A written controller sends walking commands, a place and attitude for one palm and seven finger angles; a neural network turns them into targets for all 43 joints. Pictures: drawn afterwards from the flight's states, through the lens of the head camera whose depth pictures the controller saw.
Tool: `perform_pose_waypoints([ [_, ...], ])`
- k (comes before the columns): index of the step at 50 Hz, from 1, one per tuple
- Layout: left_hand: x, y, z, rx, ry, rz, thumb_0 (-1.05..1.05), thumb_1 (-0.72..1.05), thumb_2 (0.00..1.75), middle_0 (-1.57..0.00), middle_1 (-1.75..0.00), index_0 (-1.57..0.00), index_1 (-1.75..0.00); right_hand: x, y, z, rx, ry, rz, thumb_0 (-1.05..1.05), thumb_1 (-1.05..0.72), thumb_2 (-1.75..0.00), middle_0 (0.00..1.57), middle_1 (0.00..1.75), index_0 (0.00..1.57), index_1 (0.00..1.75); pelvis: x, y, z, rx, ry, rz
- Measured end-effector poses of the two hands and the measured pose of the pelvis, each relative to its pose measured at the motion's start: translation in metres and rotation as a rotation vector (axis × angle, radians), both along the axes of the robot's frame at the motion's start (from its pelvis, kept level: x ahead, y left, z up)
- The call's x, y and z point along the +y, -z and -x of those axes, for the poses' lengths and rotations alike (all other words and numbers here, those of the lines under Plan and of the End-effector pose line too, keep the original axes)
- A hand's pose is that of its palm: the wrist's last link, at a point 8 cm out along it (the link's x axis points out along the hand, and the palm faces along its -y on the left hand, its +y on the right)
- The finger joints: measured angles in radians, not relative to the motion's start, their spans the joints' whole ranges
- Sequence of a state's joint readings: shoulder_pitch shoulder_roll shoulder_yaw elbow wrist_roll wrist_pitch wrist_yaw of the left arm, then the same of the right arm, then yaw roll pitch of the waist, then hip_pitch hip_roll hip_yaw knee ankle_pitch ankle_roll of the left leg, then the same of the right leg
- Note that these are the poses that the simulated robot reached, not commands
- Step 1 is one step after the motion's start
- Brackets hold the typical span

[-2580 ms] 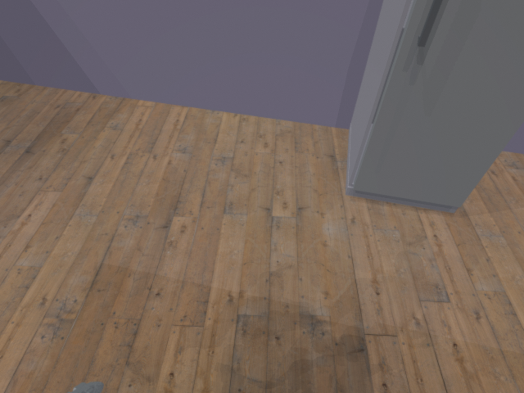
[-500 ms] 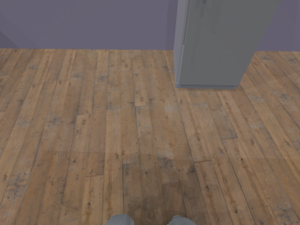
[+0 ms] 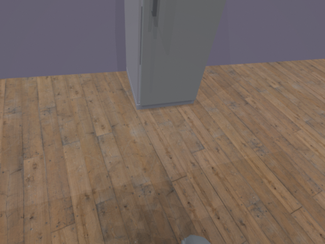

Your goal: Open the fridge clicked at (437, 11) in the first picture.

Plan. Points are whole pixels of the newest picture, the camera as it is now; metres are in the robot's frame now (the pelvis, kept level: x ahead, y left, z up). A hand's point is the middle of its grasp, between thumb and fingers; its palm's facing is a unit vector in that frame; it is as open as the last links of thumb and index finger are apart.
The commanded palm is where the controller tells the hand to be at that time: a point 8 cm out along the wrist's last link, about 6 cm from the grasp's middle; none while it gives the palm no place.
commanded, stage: walk to a spot facing it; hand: left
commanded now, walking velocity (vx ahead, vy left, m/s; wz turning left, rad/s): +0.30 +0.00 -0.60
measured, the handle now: out of the picture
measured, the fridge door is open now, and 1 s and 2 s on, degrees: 0 0 0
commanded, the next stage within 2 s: turn to face it in 1.28 s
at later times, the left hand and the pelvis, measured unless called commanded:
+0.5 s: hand (151, 190) +0.32 +0.05 -0.18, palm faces -0.35 -0.92 -0.17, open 7.4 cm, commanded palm none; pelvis +0.15 -0.08 -0.02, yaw -17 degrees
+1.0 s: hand (148, 159) +0.44 +0.07 -0.18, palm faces -0.38 -0.91 -0.14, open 7.4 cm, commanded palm none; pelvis +0.36 -0.09 +0.00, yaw -28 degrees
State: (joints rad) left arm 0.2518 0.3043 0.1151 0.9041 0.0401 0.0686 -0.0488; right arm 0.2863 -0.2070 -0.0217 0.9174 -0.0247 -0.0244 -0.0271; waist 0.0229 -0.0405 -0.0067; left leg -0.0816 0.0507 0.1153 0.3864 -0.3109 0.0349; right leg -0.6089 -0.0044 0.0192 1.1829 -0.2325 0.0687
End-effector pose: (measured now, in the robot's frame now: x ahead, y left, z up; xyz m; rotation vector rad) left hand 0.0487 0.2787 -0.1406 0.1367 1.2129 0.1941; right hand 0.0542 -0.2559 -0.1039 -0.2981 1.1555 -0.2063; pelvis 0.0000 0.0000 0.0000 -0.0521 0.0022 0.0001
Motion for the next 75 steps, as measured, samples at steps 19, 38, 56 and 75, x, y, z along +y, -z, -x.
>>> perform_pose_waypoints([
  [19,-0.176,0.02,-0.283,-0.21,0.462,0.083,0.01,0.91,0.9,-0.19,-0.3,-0.2,-0.3,0.015,0.037,0.152,0.539,0.527,-0.185,0.01,-0.91,-0.9,0.2,0.3,0.2,0.3,-0.068,0.037,-0.109,-0.015,0.248,-0.031],
  [38,-0.117,0.033,-0.317,0.067,0.35,0.008,0.0,0.92,0.9,-0.2,-0.3,-0.2,-0.3,-0.064,0.03,-0.215,-0.15,0.341,-0.08,0.0,-0.92,-0.9,0.2,0.3,0.2,0.3,-0.07,0.026,-0.266,-0.035,0.37,-0.009],
  [56,-0.209,0.013,-0.482,0.161,0.544,0.022,0.01,0.93,0.9,-0.19,-0.3,-0.2,-0.3,-0.018,0.033,-0.173,0.234,0.701,-0.21,0.0,-0.92,-0.9,0.2,0.3,0.2,0.3,-0.119,0.005,-0.394,-0.022,0.55,-0.05],
  [75,-0.392,-0.005,-0.648,-0.066,0.702,-0.023,-0.01,0.94,0.9,-0.2,-0.3,-0.2,-0.3,-0.189,0.056,-0.321,0.041,0.759,-0.218,0.01,-0.92,-0.9,0.2,0.3,0.19,0.3,-0.258,0.011,-0.495,-0.04,0.636,-0.047],
])
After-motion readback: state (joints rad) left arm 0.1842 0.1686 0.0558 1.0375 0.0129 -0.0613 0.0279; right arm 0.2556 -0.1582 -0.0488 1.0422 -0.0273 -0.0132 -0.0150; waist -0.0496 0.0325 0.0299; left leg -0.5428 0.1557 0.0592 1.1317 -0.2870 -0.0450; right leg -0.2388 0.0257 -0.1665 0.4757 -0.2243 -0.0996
